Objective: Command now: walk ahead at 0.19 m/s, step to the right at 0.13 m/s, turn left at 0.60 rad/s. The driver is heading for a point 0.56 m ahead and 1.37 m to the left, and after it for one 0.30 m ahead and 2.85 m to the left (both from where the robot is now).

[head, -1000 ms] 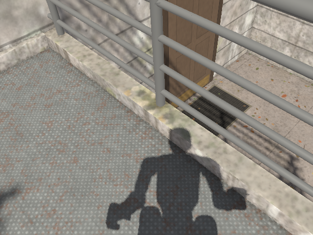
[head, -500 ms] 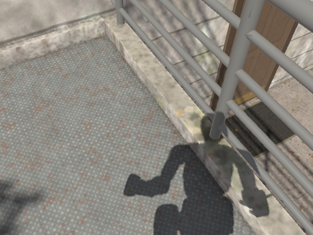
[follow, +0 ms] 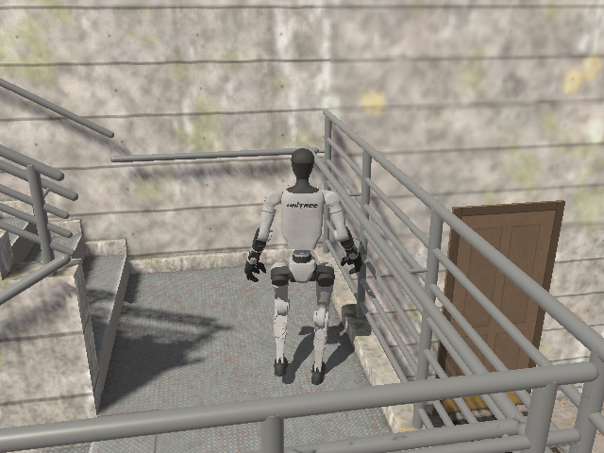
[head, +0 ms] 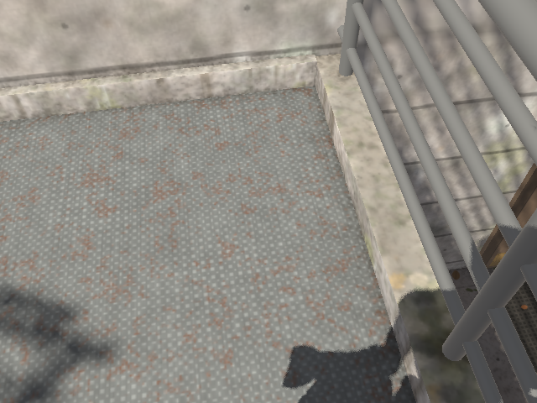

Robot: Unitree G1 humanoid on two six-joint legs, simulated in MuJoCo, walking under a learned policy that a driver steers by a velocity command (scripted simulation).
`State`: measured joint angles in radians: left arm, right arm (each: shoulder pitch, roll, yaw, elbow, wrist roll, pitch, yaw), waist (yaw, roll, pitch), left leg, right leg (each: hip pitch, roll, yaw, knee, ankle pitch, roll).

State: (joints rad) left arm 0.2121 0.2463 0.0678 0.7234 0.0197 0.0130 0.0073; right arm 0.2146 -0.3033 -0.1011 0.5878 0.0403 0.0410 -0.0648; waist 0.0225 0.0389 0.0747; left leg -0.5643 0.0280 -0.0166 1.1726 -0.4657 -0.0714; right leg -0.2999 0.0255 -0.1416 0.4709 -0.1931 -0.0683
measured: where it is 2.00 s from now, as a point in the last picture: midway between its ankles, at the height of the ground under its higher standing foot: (77, 246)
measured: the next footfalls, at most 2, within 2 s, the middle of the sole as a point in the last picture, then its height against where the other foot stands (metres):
left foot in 0.50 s outside the picture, level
right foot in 1.04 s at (196, 323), level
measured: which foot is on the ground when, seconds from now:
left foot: up 0.00-0.48, down 0.50-1.00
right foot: down 0.00-0.52, up 0.54-1.00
